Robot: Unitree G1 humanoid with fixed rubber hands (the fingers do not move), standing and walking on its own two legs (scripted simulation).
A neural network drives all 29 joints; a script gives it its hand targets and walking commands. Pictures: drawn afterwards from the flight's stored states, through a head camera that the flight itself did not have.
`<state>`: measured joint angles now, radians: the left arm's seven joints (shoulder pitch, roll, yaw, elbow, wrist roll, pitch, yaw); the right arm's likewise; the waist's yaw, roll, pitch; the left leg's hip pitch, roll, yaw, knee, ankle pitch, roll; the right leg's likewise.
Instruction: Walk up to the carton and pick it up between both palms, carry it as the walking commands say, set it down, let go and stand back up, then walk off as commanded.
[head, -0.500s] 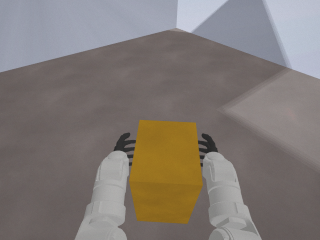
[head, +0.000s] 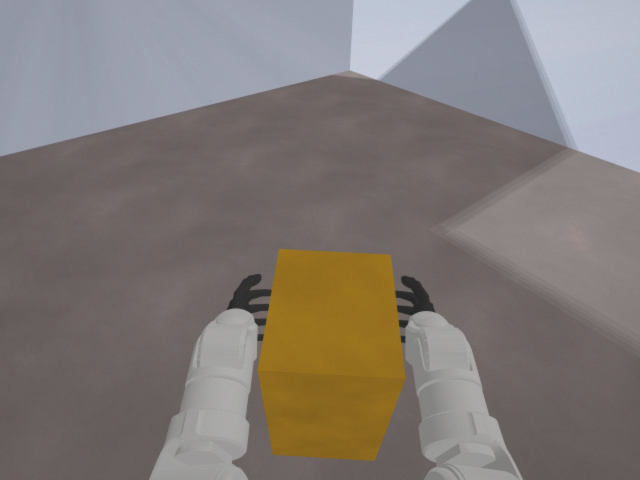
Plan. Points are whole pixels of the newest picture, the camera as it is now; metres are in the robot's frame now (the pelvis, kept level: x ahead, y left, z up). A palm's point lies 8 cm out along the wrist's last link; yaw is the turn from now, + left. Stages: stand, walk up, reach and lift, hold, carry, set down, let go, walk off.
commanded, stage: reach and lift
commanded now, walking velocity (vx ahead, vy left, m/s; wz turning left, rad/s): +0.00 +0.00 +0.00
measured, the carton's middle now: (328, 359) +0.30 +0.00 -0.01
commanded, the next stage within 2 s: hold in 0.08 s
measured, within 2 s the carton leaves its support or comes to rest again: neither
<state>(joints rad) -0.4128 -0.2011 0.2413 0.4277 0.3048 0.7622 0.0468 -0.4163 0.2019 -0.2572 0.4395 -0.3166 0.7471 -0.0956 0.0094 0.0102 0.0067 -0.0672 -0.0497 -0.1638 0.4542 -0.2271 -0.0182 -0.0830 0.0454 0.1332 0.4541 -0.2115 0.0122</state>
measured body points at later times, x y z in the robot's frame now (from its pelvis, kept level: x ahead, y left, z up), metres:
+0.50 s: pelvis -0.01 +0.00 +0.00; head -0.07 -0.01 +0.44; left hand +0.31 +0.12 +0.05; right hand +0.31 -0.13 +0.05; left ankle +0.03 +0.13 -0.74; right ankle +0.04 -0.13 -0.74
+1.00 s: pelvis -0.01 +0.00 +0.00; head -0.07 -0.01 +0.44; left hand +0.31 +0.12 +0.05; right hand +0.31 -0.13 +0.05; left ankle +0.03 +0.13 -0.74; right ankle +0.04 -0.13 -0.74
